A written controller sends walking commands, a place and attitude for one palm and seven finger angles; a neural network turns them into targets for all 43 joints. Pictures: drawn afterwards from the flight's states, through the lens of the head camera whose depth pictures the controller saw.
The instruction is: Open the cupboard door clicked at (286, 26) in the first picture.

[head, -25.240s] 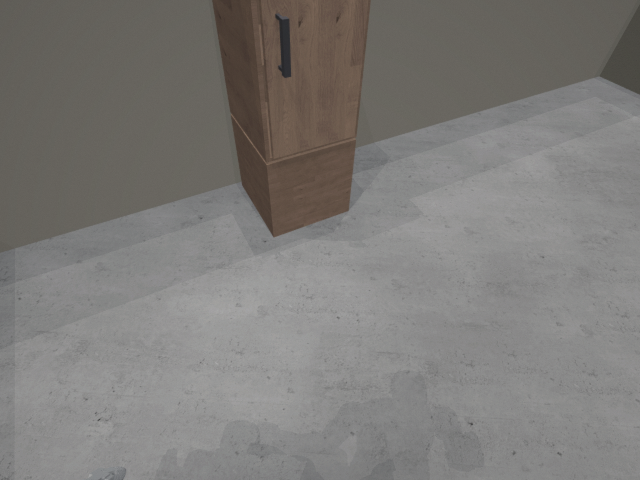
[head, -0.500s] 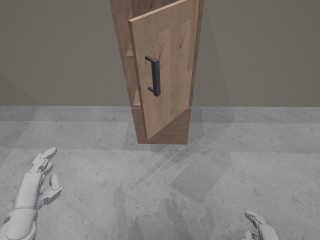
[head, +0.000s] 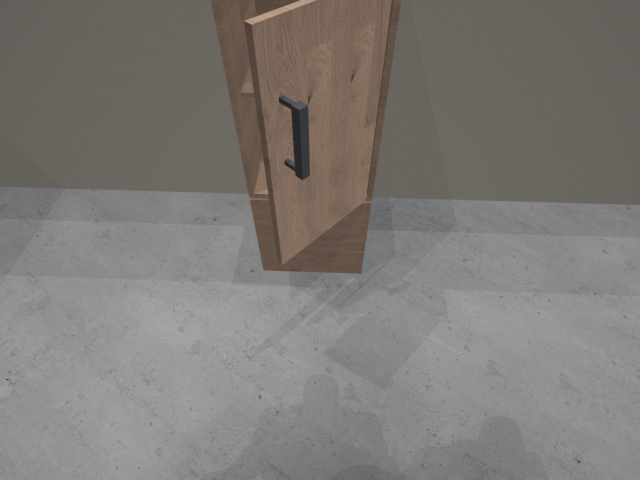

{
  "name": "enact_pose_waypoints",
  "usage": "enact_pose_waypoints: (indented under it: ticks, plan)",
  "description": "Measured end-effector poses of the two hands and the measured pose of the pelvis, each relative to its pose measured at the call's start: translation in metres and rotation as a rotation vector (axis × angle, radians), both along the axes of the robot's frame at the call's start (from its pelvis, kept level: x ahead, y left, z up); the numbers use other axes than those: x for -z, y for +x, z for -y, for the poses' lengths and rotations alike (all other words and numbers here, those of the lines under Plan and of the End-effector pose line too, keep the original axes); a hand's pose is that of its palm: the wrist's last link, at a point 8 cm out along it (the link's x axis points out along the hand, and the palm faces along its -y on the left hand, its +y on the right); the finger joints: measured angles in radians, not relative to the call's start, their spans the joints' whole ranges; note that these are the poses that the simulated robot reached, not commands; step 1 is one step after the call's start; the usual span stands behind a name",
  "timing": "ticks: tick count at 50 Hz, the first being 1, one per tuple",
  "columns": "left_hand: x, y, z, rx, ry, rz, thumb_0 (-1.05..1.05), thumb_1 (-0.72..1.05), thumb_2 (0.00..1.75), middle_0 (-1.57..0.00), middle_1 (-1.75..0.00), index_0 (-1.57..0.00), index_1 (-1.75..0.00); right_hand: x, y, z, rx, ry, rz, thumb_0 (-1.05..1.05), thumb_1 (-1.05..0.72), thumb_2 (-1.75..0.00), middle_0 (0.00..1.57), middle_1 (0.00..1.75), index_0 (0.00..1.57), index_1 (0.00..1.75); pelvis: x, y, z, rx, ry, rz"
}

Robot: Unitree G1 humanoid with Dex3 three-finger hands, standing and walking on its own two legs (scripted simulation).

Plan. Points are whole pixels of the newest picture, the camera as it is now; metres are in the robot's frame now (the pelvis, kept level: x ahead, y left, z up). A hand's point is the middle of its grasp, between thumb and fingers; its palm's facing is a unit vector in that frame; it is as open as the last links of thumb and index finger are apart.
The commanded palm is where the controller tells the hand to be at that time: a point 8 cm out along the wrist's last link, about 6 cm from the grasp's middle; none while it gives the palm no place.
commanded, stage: let the arm hang, fingers relaxed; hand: left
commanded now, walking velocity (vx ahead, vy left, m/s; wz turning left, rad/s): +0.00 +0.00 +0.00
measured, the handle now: (294, 138) +0.67 +0.09 +0.04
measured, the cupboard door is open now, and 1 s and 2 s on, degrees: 48 48 48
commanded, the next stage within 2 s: look to check the result in 0.50 s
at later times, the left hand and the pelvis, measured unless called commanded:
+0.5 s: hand out of the picture +0.10 +0.22 -0.15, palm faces -0.02 -0.96 -0.29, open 7.4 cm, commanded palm none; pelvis +0.01 +0.00 +0.00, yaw +0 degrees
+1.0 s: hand out of the picture +0.10 +0.23 -0.15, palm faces -0.01 -0.94 -0.33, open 7.4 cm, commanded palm none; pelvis +0.04 -0.01 +0.01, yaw +0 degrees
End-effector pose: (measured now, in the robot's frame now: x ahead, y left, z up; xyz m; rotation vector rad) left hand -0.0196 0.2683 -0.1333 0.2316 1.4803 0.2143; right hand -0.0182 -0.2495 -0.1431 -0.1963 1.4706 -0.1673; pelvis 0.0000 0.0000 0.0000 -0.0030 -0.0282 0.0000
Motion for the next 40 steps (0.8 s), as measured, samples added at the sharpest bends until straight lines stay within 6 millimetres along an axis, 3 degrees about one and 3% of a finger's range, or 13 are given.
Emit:
enact_pose_waypoints:
  ticks: [9, 14, 19, 30, 40]
  plan:
    - [-0.011, 0.056, -0.008, 0.039, 0.04, 0.15, 0.01, 0.91, 0.9, -0.2, -0.3, -0.2, -0.3, 0.006, 0.034, -0.006, -0.011, 0.033, 0.1, 0.0, -0.9, -0.9, 0.21, 0.3, 0.2, 0.3, -0.001, 0.003, 0.0, 0.001, 0.006, 0.009]
    - [-0.014, 0.088, -0.002, 0.07, 0.029, 0.229, 0.01, 0.9, 0.9, -0.2, -0.3, -0.2, -0.3, 0.001, 0.055, 0.001, -0.021, 0.019, 0.156, 0.0, -0.9, -0.9, 0.21, 0.3, 0.2, 0.3, -0.002, 0.006, 0.001, 0.003, 0.008, 0.012]
    - [-0.016, 0.107, 0.004, 0.091, 0.013, 0.265, 0.01, 0.9, 0.9, -0.2, -0.3, -0.2, -0.3, -0.005, 0.071, 0.012, -0.028, -0.007, 0.188, 0.0, -0.9, -0.9, 0.21, 0.3, 0.2, 0.3, -0.003, 0.009, 0.002, 0.005, 0.009, 0.01]
    - [-0.014, 0.109, 0.003, 0.088, 0.014, 0.227, 0.01, 0.9, 0.9, -0.2, -0.3, -0.2, -0.3, -0.014, 0.082, 0.034, -0.041, -0.058, 0.172, 0.0, -0.91, -0.9, 0.2, 0.3, 0.2, 0.3, -0.006, 0.019, 0.006, 0.004, 0.007, 0.003]
    - [-0.016, 0.101, -0.005, 0.072, 0.041, 0.177, 0.01, 0.9, 0.9, -0.2, -0.3, -0.2, -0.3, -0.014, 0.093, 0.039, -0.054, -0.059, 0.156, 0.0, -0.9, -0.9, 0.21, 0.3, 0.2, 0.3, -0.007, 0.028, 0.01, 0.002, 0.007, -0.002]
